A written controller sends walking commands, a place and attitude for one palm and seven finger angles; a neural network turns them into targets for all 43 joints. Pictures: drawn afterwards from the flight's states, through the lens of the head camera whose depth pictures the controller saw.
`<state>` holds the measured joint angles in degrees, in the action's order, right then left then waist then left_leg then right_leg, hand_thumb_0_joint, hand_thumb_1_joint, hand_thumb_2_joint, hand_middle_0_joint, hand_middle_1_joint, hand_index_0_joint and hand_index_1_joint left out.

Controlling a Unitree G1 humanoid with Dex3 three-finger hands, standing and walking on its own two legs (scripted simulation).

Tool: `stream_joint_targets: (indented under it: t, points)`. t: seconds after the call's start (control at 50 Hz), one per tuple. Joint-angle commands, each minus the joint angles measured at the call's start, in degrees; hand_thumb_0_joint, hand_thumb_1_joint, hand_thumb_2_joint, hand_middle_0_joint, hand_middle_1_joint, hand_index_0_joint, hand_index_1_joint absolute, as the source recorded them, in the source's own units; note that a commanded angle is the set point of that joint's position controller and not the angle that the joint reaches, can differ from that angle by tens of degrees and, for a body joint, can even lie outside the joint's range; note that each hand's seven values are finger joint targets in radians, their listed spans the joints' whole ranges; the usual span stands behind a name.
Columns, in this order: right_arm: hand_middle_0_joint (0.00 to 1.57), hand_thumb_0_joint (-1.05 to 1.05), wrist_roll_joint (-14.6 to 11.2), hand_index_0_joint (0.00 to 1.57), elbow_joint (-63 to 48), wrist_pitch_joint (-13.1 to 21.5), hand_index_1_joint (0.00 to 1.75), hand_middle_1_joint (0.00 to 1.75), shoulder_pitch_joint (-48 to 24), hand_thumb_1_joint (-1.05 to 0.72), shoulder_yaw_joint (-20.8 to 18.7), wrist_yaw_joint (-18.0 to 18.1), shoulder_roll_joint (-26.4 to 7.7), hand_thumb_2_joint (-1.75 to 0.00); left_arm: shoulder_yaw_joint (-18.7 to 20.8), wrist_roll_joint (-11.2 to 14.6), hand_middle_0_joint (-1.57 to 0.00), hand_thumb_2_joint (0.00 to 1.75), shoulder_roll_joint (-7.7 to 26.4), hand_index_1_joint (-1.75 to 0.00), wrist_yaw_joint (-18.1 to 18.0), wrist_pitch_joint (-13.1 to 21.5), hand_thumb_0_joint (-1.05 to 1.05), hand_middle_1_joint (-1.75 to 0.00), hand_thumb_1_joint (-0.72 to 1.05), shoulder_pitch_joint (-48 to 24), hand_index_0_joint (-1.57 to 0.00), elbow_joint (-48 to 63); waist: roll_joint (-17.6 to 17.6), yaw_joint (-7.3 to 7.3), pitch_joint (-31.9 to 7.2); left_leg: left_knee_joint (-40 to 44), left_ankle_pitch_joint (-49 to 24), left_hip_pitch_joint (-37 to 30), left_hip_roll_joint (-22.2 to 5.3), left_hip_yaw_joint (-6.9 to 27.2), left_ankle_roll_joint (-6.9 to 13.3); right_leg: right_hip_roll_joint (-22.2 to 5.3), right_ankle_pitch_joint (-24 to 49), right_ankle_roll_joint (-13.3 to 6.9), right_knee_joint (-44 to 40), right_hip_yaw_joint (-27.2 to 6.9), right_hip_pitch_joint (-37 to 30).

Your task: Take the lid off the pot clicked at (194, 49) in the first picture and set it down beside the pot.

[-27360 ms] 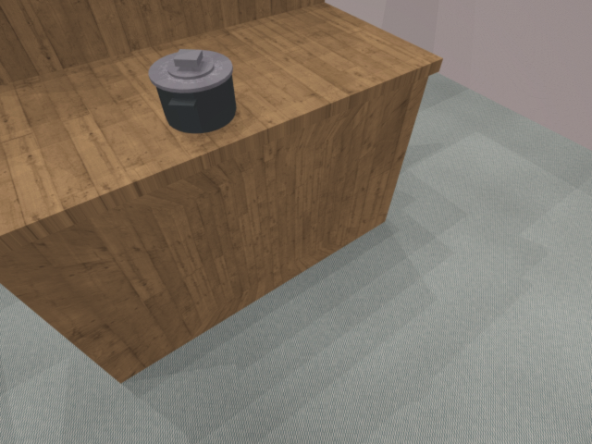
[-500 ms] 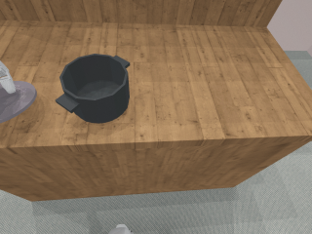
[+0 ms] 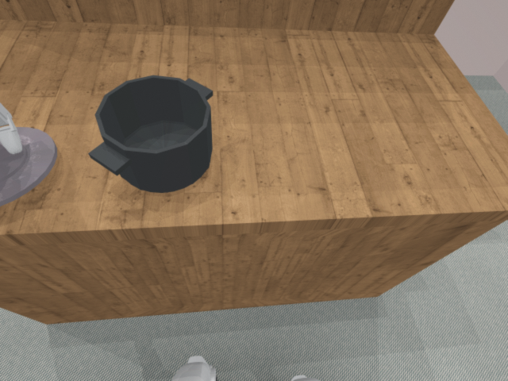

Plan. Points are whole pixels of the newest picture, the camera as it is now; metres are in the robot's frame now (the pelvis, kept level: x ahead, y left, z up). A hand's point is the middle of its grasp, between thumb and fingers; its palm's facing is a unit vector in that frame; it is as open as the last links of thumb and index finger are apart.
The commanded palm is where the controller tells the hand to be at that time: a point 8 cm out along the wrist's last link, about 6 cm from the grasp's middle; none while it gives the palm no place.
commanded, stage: lower the lid onto the table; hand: left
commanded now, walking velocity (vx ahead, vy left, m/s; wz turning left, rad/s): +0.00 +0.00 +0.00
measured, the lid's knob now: out of the picture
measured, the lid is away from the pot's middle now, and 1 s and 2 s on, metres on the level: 0.26 0.26 0.26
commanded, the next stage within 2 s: open the fingers wide in 0.76 s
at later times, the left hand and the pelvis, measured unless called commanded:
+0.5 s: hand out of the picture +0.43 +0.38 +0.10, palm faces -0.50 -0.19 -0.84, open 6.2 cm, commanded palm +0.51 +0.37 +0.14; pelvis -0.01 +0.01 -0.01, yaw -1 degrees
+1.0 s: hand out of the picture +0.42 +0.38 +0.10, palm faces -0.42 -0.16 -0.89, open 6.3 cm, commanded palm +0.44 +0.37 +0.14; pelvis -0.01 +0.00 -0.02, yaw +0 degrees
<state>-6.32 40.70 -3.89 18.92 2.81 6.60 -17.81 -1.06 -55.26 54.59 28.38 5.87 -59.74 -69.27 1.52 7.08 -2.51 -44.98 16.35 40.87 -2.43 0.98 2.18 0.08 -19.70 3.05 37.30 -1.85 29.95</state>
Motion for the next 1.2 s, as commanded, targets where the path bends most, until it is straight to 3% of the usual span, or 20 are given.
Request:
stream_joint_targets:
  t: [0.0,0.04,0.06,0.14,0.18,0.34,0.46,0.6,0.74,0.76,0.82,0.84,0.9,0.92,0.94,1.0,1.04,1.1,1.14,1.18]
  points:
    - [0.2,0.0,0.0,0.2,-3.1,1.0,0.3,0.3,5.9,-0.9,-4.0,1.1,-12.1,-0.9,3.4,0.3,-0.73,1.19,19.4,-1.0,-2.7,0.0,0.0,-0.9,0.5,-25.2,-0.86,9.3,8.7,0.86,-20.1,5.6,-6.9,-26.4,1.9,0.1,1.6,4.7,7.6,-4.1,-4.2,6.0,7.3]
    - [0.2,0.0,0.3,0.2,-3.1,0.8,0.3,0.3,6.0,-0.9,-4.1,1.2,-12.3,-0.9,4.1,0.1,-0.73,1.19,20.7,-1.0,-3.1,0.5,0.0,-0.9,0.5,-27.5,-0.86,12.2,10.8,0.51,-23.1,5.2,-8.4,-28.0,1.6,0.6,1.4,4.7,7.4,-4.3,-3.4,6.0,7.9]
    - [0.2,0.0,0.1,0.2,-3.3,1.0,0.3,0.3,6.4,-0.9,-4.0,1.3,-11.8,-0.9,1.4,0.0,-0.73,1.19,17.0,-1.0,-3.0,0.4,0.0,-0.9,0.5,-25.9,-0.86,9.6,11.0,1.01,-21.4,5.0,-7.8,-27.9,1.9,0.7,1.5,4.9,6.8,-4.4,-3.4,6.3,9.4]
    - [0.2,0.0,0.3,0.2,-3.0,0.8,0.3,0.3,6.5,-0.9,-4.0,1.5,-12.3,-0.9,3.5,-0.1,-0.73,1.19,19.8,-1.0,-3.4,1.0,0.0,-0.9,0.5,-26.6,-0.86,11.1,10.8,0.74,-23.1,4.6,-6.4,-27.6,1.4,0.9,1.4,4.8,5.8,-4.2,-2.7,6.1,9.8]
    - [0.2,0.0,0.0,0.2,-3.1,0.9,0.3,0.3,6.5,-0.9,-4.0,1.3,-12.0,-0.9,0.5,0.2,-0.73,1.19,15.1,-1.0,-2.8,0.8,0.0,-0.9,0.5,-24.7,-0.86,7.9,9.0,1.41,-19.4,4.9,-4.6,-25.9,1.4,1.4,1.3,4.9,5.0,-4.4,-2.7,6.3,11.9]
    - [0.2,0.0,-0.4,0.2,-3.7,0.6,0.3,0.3,6.0,-0.9,-3.5,1.5,-12.3,-0.9,0.7,0.5,-0.73,1.19,15.8,-1.0,-2.5,1.4,0.0,-0.9,0.5,-22.8,-0.86,6.1,5.1,1.55,-19.7,3.5,-2.4,-22.2,1.4,0.9,1.6,4.9,3.8,-4.1,-0.8,5.9,12.4]
    - [0.2,0.0,-0.7,0.2,-4.6,0.4,0.3,0.3,5.7,-0.9,-3.3,1.5,-11.9,-0.9,-2.8,0.9,-0.73,1.19,10.9,-1.0,-1.9,1.5,0.0,-0.9,0.5,-21.9,-0.86,4.9,6.6,2.15,-18.0,3.4,0.7,-21.6,1.3,1.7,1.3,4.8,1.6,-4.4,0.0,6.0,15.9]
    - [0.2,0.0,-0.9,0.2,-5.5,-0.2,0.3,0.3,5.4,-0.9,-3.1,1.5,-11.9,-0.9,-1.2,1.1,-0.73,1.19,13.0,-1.0,-1.8,1.4,0.0,-0.9,0.5,-21.3,-0.86,4.3,3.0,2.22,-18.2,2.1,1.0,-19.0,1.6,1.2,1.6,4.8,1.6,-4.2,0.7,5.8,15.1]
    - [0.2,0.0,-1.1,0.2,-5.3,-0.4,0.3,0.3,4.7,-0.9,-2.7,1.7,-11.9,-0.9,-1.8,1.4,-0.73,1.19,13.4,-1.0,-1.4,1.6,0.0,-0.9,0.5,-22.9,-0.86,6.4,6.2,1.92,-19.7,2.0,0.8,-19.8,1.4,0.8,1.4,4.7,1.3,-4.2,1.3,5.5,15.6]
    - [0.2,0.0,-1.4,0.2,-5.7,-0.2,0.3,0.3,4.6,-0.9,-2.5,1.7,-11.6,-0.9,-3.8,1.7,-0.73,1.19,10.4,-1.0,-1.1,1.4,0.0,-0.9,0.5,-21.3,-0.86,4.2,5.6,2.26,-18.1,2.2,1.3,-19.3,1.6,1.2,1.3,4.8,1.2,-4.4,1.5,5.9,16.1]
    - [0.2,0.0,-1.5,0.2,-5.7,0.1,0.3,0.3,3.6,-0.9,-2.1,2.1,-11.6,-0.9,-2.7,2.6,-0.73,1.19,11.4,-1.0,-0.7,2.2,0.0,-0.9,0.5,-21.7,-0.86,7.6,4.4,1.74,-18.9,2.2,0.2,-19.1,1.5,0.0,1.8,4.9,2.3,-4.3,1.7,5.9,14.3]
    - [0.2,0.0,-0.7,0.2,-9.4,-1.3,0.3,0.3,5.1,-0.9,-3.7,0.0,-10.1,-0.9,7.4,1.2,-0.73,1.19,16.8,-1.0,-2.1,0.7,0.0,-0.9,0.5,-6.5,-0.86,4.8,3.7,-3.47,-21.0,0.9,-6.1,-18.4,3.3,0.4,1.0,4.8,4.0,-4.9,3.1,6.8,10.7]
    - [0.2,0.0,0.4,0.2,-8.1,-4.4,0.3,0.3,4.1,-0.9,-5.2,-0.8,-10.3,-0.9,5.6,-0.2,-0.69,1.11,12.5,-1.0,-3.7,3.2,0.0,-0.91,0.47,-11.7,-0.81,14.9,3.5,-0.29,-18.1,1.4,-6.0,-19.6,2.1,1.1,1.3,4.7,3.0,-4.7,1.2,6.4,15.6]
    - [0.2,0.0,0.3,0.2,-8.5,-4.4,0.3,0.3,3.6,-0.9,-5.0,-0.8,-10.0,-0.9,6.0,0.5,-0.68,1.09,12.4,-1.0,-3.8,4.1,0.0,-0.91,0.47,-11.9,-0.8,17.2,2.7,-0.96,-18.3,1.7,-7.2,-20.6,2.2,0.9,1.6,4.9,3.2,-4.8,1.6,6.8,14.5]
    - [0.2,0.0,0.4,0.2,-8.1,-5.1,0.3,0.3,3.8,-0.9,-5.4,-0.9,-10.6,-0.9,9.4,-0.5,-0.67,1.07,17.2,-1.0,-4.6,3.9,0.0,-0.91,0.46,-11.5,-0.78,16.3,3.4,-1.45,-20.1,1.7,-5.5,-20.8,2.2,1.1,1.3,4.8,2.0,-4.7,1.2,6.1,14.4]
    - [0.2,0.0,0.2,0.2,-8.0,-5.8,0.3,0.3,3.7,-0.9,-5.6,-1.2,-10.1,-0.9,6.2,-0.6,-0.64,1.02,13.5,-1.0,-4.8,3.5,0.0,-0.92,0.42,-11.8,-0.74,16.0,4.2,-0.63,-18.6,2.3,-3.4,-21.6,2.2,1.5,1.3,4.7,0.7,-4.8,0.6,6.3,15.8]
    - [0.2,0.0,0.4,0.2,-8.2,-6.1,0.3,0.3,3.4,-0.9,-5.5,-1.4,-10.0,-0.9,8.2,-1.0,-0.62,1.0,16.0,-0.99,-5.4,4.0,0.0,-0.92,0.39,-11.9,-0.72,18.1,6.6,-1.69,-21.8,2.0,-5.8,-24.4,2.4,1.6,1.1,4.9,0.8,-5.1,1.3,6.2,15.3]
    - [0.2,0.0,0.0,0.2,-8.2,-6.2,0.3,0.3,3.2,-0.9,-5.3,-1.2,-9.8,-0.9,6.5,-0.4,-0.59,0.97,14.2,-0.98,-5.3,3.2,0.0,-0.91,0.35,-11.1,-0.68,15.4,3.1,-0.83,-18.8,2.2,-2.7,-21.0,2.8,0.9,1.6,4.7,0.7,-4.8,0.1,5.9,14.0]
    - [0.2,0.0,0.2,0.2,-8.1,-6.3,0.3,0.3,2.7,-0.9,-5.2,-1.3,-9.7,-0.9,6.7,-0.3,-0.57,0.95,14.7,-0.97,-5.4,3.5,0.0,-0.9,0.32,-13.1,-0.66,18.5,7.3,-1.44,-21.4,2.1,-6.1,-24.4,2.5,1.0,1.1,4.8,1.8,-5.1,1.1,6.1,14.4]
    - [0.2,0.0,0.1,0.2,-8.2,-6.2,0.3,0.3,2.6,-0.9,-5.1,-1.3,-9.5,-0.9,6.2,0.1,-0.56,0.94,13.5,-0.95,-5.2,3.2,0.0,-0.9,0.29,-11.0,-0.64,16.6,5.3,-1.04,-19.1,2.0,-5.6,-22.9,2.7,0.8,1.4,4.8,2.3,-5.0,0.3,6.1,14.0]
